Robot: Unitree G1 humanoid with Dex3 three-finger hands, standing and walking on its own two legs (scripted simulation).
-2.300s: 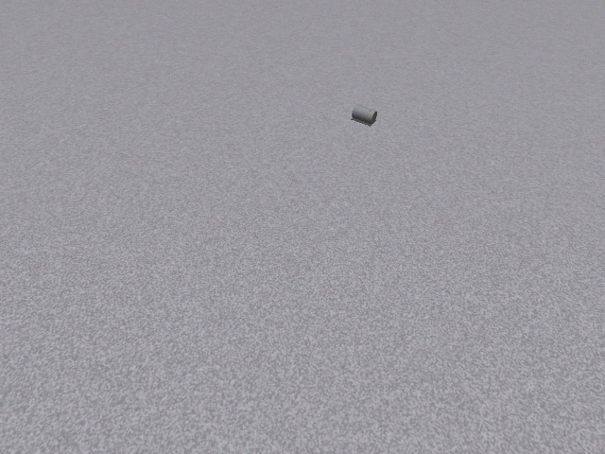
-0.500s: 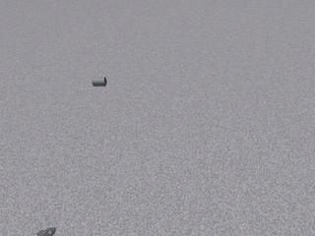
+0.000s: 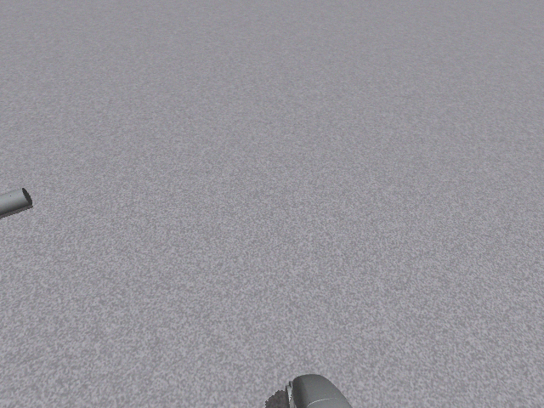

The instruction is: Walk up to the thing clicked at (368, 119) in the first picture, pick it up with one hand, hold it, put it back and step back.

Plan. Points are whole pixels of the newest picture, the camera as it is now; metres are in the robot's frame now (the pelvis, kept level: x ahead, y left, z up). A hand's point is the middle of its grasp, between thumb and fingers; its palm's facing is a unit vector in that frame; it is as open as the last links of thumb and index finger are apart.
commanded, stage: walk up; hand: left
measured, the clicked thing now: (10, 201) +1.21 +0.99 -0.73
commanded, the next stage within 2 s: none
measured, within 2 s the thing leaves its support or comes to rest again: neither
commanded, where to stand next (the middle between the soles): +0.74 +1.10 m, yaw -51 degrees
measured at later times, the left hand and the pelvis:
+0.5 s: hand out of the picture +0.32 +0.46 -0.14, palm faces -0.21 -0.80 -0.57, open 7.4 cm; pelvis +0.22 +0.17 -0.03, yaw -13 degrees
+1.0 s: hand out of the picture +0.57 +0.59 -0.13, palm faces -0.33 -0.70 -0.63, open 7.4 cm; pelvis +0.37 +0.33 -0.04, yaw -24 degrees
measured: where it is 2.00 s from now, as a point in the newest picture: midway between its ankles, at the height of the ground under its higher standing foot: (45, 320)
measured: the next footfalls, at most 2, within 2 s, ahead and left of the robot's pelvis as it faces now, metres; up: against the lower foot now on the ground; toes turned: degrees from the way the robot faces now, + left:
right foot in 0.20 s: +0.18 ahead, -0.06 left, +0.00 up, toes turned -17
left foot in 0.54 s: +0.42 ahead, +0.39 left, +0.00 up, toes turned -12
